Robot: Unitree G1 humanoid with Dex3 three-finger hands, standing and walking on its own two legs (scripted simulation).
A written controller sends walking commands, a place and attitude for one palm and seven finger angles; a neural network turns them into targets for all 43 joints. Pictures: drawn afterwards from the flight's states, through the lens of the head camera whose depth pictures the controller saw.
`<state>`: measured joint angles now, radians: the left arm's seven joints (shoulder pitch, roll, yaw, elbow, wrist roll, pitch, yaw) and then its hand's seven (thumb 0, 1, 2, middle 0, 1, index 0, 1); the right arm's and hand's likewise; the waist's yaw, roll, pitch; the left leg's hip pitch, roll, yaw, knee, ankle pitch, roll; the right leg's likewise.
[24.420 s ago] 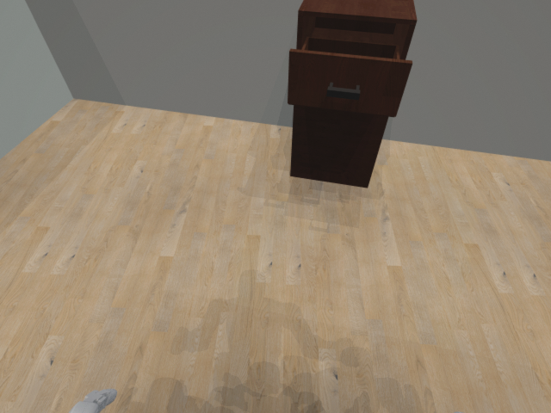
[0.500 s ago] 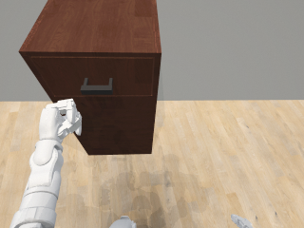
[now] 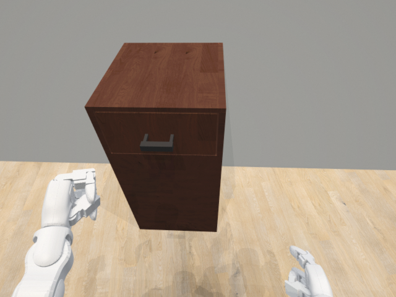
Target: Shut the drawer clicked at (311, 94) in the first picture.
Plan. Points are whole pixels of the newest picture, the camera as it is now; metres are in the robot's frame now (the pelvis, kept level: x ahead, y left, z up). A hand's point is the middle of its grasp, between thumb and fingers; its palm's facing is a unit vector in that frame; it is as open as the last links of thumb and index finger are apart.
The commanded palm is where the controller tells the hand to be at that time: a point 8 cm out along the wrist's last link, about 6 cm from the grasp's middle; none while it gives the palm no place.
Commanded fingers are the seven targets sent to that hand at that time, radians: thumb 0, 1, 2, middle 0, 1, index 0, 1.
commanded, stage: draw the hand back to the body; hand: left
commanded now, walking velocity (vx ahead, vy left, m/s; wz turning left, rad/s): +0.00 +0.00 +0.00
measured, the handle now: (158, 141) +0.57 +0.18 -0.06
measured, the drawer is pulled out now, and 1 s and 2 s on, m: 0.00 0.00 0.00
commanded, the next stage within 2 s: step back with the hand held close in 0.52 s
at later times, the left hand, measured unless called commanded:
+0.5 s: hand (54, 221) +0.18 +0.22 +0.17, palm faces +0.40 -0.83 -0.39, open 3.2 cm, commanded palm +0.14 +0.27 +0.18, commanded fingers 0.00 0.90 0.90 -1.40 -1.60 -1.40 -1.60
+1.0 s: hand (73, 219) +0.20 +0.21 +0.14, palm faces +0.20 -0.85 -0.50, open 3.2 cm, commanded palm +0.14 +0.27 +0.18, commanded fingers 0.00 0.90 0.90 -1.40 -1.60 -1.40 -1.60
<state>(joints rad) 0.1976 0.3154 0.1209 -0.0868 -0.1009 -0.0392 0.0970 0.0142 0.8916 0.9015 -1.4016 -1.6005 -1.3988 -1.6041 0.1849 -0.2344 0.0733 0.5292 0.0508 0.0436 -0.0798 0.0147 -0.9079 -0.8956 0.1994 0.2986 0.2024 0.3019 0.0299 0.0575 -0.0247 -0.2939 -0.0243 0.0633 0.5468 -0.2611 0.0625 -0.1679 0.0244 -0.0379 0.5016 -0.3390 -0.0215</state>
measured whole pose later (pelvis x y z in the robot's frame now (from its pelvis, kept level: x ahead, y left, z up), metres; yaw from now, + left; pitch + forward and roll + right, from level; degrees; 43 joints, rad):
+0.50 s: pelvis +0.01 -0.02 +0.01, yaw +0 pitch -3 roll +0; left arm 0.56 0.33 0.28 -0.46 -0.10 -0.11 0.10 0.01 0.89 0.90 -1.41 -1.60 -1.40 -1.60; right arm 0.20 -0.25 0.02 0.58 0.03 -0.06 -0.06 0.02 -0.91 -0.90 0.20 0.30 0.20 0.30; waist 0.06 0.08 0.00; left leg -0.17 -0.02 0.05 0.46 -0.24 0.04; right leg -0.04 0.04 -0.04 0.40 -0.31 -0.04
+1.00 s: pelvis +0.00 -0.01 +0.00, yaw -2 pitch +2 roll +0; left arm 0.65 0.40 0.32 -0.56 -0.07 -0.16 0.08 0.01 0.88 0.90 -1.40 -1.60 -1.40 -1.60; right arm 0.17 -0.25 -0.03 0.52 0.02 0.04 -0.06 0.02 -0.91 -0.90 0.20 0.30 0.20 0.30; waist 0.00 0.03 0.06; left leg -0.29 -0.01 0.10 0.48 -0.22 0.05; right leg -0.19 0.04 0.00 0.47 -0.30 -0.02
